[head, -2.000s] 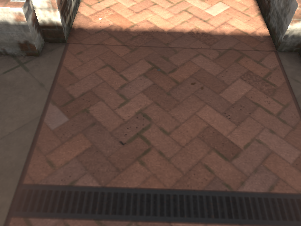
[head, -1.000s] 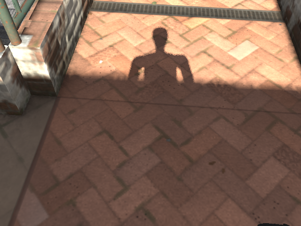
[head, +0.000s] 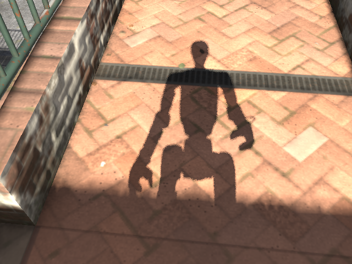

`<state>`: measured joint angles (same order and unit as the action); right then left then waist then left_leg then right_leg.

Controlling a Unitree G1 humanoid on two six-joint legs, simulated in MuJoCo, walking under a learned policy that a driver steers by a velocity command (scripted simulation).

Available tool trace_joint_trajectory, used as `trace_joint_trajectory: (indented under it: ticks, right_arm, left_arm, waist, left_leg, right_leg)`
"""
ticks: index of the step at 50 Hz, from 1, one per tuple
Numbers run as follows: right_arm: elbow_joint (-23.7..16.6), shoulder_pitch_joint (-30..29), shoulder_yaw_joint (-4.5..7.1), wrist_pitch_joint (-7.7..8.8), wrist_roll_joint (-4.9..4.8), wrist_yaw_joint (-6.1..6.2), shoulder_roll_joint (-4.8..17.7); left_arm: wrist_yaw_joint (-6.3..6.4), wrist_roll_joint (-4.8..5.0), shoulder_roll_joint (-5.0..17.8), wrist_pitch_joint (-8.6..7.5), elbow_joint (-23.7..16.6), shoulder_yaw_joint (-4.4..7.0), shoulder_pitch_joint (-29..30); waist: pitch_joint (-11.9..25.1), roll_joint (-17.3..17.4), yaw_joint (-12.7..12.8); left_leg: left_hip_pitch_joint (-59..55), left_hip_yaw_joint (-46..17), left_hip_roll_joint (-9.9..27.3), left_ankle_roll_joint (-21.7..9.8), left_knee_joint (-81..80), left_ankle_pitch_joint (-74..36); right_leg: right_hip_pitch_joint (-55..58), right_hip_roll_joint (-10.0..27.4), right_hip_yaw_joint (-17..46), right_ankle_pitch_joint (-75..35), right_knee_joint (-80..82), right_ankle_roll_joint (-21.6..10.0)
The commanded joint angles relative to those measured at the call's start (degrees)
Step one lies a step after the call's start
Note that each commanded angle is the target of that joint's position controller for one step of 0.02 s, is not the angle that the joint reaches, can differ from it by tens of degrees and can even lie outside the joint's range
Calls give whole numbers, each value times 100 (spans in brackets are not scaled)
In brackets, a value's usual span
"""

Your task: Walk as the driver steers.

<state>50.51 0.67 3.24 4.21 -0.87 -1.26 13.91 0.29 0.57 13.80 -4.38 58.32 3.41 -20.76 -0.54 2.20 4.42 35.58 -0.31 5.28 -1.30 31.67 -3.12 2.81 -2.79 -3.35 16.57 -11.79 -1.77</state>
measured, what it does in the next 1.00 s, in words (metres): walks ahead: left foot, then right foot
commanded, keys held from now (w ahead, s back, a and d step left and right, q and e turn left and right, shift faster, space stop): no key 1.00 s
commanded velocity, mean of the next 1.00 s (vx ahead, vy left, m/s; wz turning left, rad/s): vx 0.10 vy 0.00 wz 0.00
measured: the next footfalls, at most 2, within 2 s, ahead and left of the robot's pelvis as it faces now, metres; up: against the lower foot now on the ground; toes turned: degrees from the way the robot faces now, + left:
left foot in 0.08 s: +0.24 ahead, +0.13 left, +0.00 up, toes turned +3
right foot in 0.44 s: +0.23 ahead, -0.11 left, +0.00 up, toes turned -1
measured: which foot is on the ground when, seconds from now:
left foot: up 0.00-0.06, down 0.08-1.00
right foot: down 0.00-0.08, up 0.10-0.42, down 0.44-1.00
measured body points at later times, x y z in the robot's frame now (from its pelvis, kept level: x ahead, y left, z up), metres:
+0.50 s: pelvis +0.16 +0.04 +0.00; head +0.16 +0.03 +0.45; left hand +0.25 +0.30 -0.13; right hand +0.26 -0.21 -0.14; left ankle +0.20 +0.13 -0.74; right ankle +0.18 -0.11 -0.74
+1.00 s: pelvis +0.20 +0.02 +0.00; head +0.21 +0.02 +0.45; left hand +0.26 +0.28 -0.15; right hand +0.27 -0.24 -0.15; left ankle +0.20 +0.13 -0.74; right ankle +0.19 -0.11 -0.74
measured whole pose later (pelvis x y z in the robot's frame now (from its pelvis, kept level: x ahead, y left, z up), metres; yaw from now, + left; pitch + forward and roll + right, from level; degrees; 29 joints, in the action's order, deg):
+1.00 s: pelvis +0.20 +0.02 +0.00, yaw +0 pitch -1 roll +0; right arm 61.4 8.2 1.8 -0.4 0.1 1.6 13.2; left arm 2.2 -0.1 12.4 0.0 62.2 2.4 -9.2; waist -2.1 -0.1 0.0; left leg 11.7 2.8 0.1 -1.0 28.0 15.2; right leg -10.7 1.6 -0.3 16.2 -28.1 1.2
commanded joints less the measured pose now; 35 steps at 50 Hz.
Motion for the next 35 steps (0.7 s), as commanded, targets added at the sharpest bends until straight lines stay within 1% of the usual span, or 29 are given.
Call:
trace_joint_trajectory:
  ticks: [1, 2, 3, 4, 5, 6, 7, 8, 9, 10, 11, 12, 13, 14, 15, 16, 17, 19, 20, 21, 22, 23, 24, 25, 26, 27, 29, 30, 35]
  right_arm:
    - [-449, -413, 89, 150, 30, -93, 506]
    - [-324, 36, 159, 171, 63, -92, 664]
    - [-61, 808, 264, 191, 113, -76, 874]
    - [127, 1563, 354, 203, 227, -32, 1254]
    - [211, 1912, 373, 128, 278, 10, 1577]
    - [254, 2122, 271, 70, 139, -20, 1210]
    - [167, 1667, 215, 52, 79, -19, 1037]
    - [63, 1117, 150, 46, 84, 14, 840]
    - [23, 746, 66, 59, 127, 24, 627]
    - [35, 536, 19, 72, 180, 34, 483]
    - [73, 435, -6, 67, 244, 24, 424]
    - [105, 351, -9, 67, 283, 22, 444]
    - [124, 279, 2, 64, 304, 37, 510]
    - [140, 241, 18, 50, 302, 62, 585]
    - [162, 262, 33, 23, 278, 91, 657]
    - [188, 291, 40, -16, 247, 116, 712]
    - [207, 294, 36, -58, 216, 136, 734]
    - [245, 234, 0, -136, 166, 160, 675]
    - [279, 247, -29, -164, 137, 164, 606]
    - [355, 381, -73, -180, 133, 164, 495]
    - [431, 565, -101, -192, 158, 164, 429]
    - [457, 766, -73, -190, 191, 167, 474]
    - [460, 918, -72, -233, 170, 206, 415]
    - [478, 794, -62, -265, 177, 241, 501]
    - [473, 769, -61, -294, 159, 262, 476]
    - [517, 796, -66, -317, 160, 273, 446]
    - [571, 845, -59, -321, 175, 264, 462]
    - [584, 816, -56, -315, 160, 256, 469]
    - [673, 756, -45, -344, 115, 247, 480]
  left_arm:
    - [68, -3, 984, 80, -92, 207, -97]
    - [83, 3, 1043, 111, -127, 222, 51]
    - [89, 13, 974, 135, -161, 191, 142]
    - [93, -71, 810, 122, -267, 120, 35]
    - [33, -190, 145, 42, -198, -89, -782]
    - [-2, -8, 365, -36, -16, -50, -963]
    - [0, 148, 780, -55, -138, 68, -409]
    - [50, 157, 796, -19, -283, 72, 115]
    - [113, 77, 749, 59, -301, 95, 358]
    - [160, 13, 685, 159, -298, 117, 299]
    - [179, -13, 536, 252, -266, 100, 172]
    - [197, -21, 367, 318, -247, 67, 80]
    - [223, -31, 292, 359, -256, 46, 88]
    - [241, -45, 282, 390, -274, 31, 172]
    - [247, -57, 313, 423, -286, 25, 275]
    - [245, -61, 382, 465, -284, 38, 346]
    - [237, -65, 439, 507, -279, 52, 418]
    - [219, -93, 446, 556, -264, 65, 581]
    - [213, -137, 444, 558, -262, 69, 666]
    - [212, -195, 483, 555, -283, 72, 762]
    - [224, -217, 599, 534, -329, 75, 818]
    - [245, -166, 894, 513, -352, 118, 869]
    - [218, -89, 960, 487, -238, 160, 964]
    - [187, -89, 678, 437, -232, 111, 1038]
    - [176, -134, 540, 393, -202, 66, 1104]
    - [162, -142, 529, 352, -196, 56, 1165]
    - [162, -102, 550, 293, -125, 57, 1100]
    - [165, -86, 564, 283, -85, 56, 1046]
    - [186, -69, 573, 308, 42, 35, 980]
  waist:
    - [-253, -709, -229]
    - [56, -815, -485]
    - [512, -733, -855]
    - [1253, -299, -1025]
    - [2165, 1189, -709]
    - [2920, 1133, -872]
    - [2166, 713, -871]
    - [1447, 341, -756]
    - [960, 31, -603]
    - [824, 83, -383]
    - [779, 202, -251]
    - [750, 299, -148]
    - [740, 377, -94]
    - [782, 424, -90]
    - [859, 440, -128]
    - [907, 427, -157]
    - [874, 410, -177]
    - [602, 340, -160]
    - [422, 302, -147]
    - [225, 209, -163]
    - [67, 46, -238]
    - [-48, -381, -468]
    - [-106, -955, -621]
    - [-172, -887, -529]
    - [-118, -881, -560]
    - [-86, -823, -565]
    - [104, -658, -537]
    - [177, -572, -504]
    - [300, -348, -442]
  left_leg:
    - [-255, 100, -231, -184, -336, 317]
    - [-903, 217, -422, -283, -425, 290]
    - [-1937, 341, -564, -422, -640, -272]
    - [-3553, -297, 183, -696, -232, -2326]
    - [-5747, -2229, 1778, -1746, 46, -4212]
    - [-5883, -3083, 1987, -2096, -375, -3599]
    - [-5128, -2368, 1680, -1819, -575, -2997]
    - [-4292, -1778, 1398, -1560, -764, -2560]
    - [-3412, -1393, 1184, -1437, -1005, -2399]
    - [-2747, -1165, 1056, -1341, -1190, -2232]
    - [-2283, -1003, 956, -1303, -1348, -2096]
    - [-1976, -806, 869, -1310, -1452, -2088]
    - [-1788, -631, 792, -1315, -1510, -2094]
    - [-1717, -523, 734, -1300, -1544, -1961]
    - [-1720, -502, 722, -1276, -1604, -1621]
    - [-1716, -521, 726, -1241, -1686, -1049]
    - [-1651, -550, 718, -1189, -1778, -284]
    - [-1365, -568, 585, -990, -1896, 1487]
    - [-1228, -569, 458, -825, -1907, 2303]
    - [-1154, -581, 329, -614, -1893, 2860]
    - [-1136, -550, 173, -391, -1765, 3151]
    - [-1154, -343, -131, -219, -1494, 3032]
    - [-1604, 18, -402, -116, -1372, 2561]
    - [-2027, 85, -404, -72, -1136, 2199]
    - [-2224, 103, -383, -101, -1027, 1932]
    - [-2283, 91, -362, -135, -968, 1712]
    - [-2350, 91, -333, -171, -900, 1291]
    - [-2381, 87, -318, -179, -868, 1098]
    - [-2520, 102, -295, -156, -738, 533]
  right_leg:
    - [93, 1659, 595, -3512, -432, -686]
    - [127, 1567, 540, -4397, -928, -560]
    - [-17, 1268, 376, -4819, -1777, -371]
    - [-932, 920, 188, -3509, -3064, -108]
    - [-2978, -12, 104, 989, -5358, 312]
    - [-3332, -167, 1069, 2395, -6322, 372]
    - [-3690, 151, 1125, 2184, -6516, 320]
    - [-3834, 429, 855, 1773, -6228, 318]
    - [-3658, 637, 749, 1442, -5845, 351]
    - [-3152, 819, 782, 1172, -5446, 345]
    - [-2674, 856, 765, 1029, -5082, 347]
    - [-2370, 845, 690, 957, -4629, 358]
    - [-2156, 819, 618, 889, -4137, 375]
    - [-1976, 790, 565, 703, -3682, 379]
    - [-1813, 761, 525, 373, -3351, 377]
    - [-1668, 732, 488, 66, -3115, 373]
    - [-1539, 720, 467, -165, -2906, 358]
    - [-1239, 664, 381, -590, -2322, 277]
    - [-1089, 622, 334, -744, -1957, 214]
    - [-1014, 685, 410, -881, -1598, 147]
    - [-993, 917, 647, -1046, -1261, 56]
    - [-1117, 1106, 766, -1203, -1268, -38]
    - [-1761, 965, 757, -93, -1130, -98]
    - [-2127, 868, 739, 257, -938, -22]
    - [-2210, 859, 721, 149, -866, 74]
    - [-2127, 813, 682, -197, -904, 144]
    - [-1814, 781, 626, -806, -1084, 155]
    - [-1697, 766, 602, -1041, -1158, 142]
    - [-1461, 717, 532, -1579, -1320, 91]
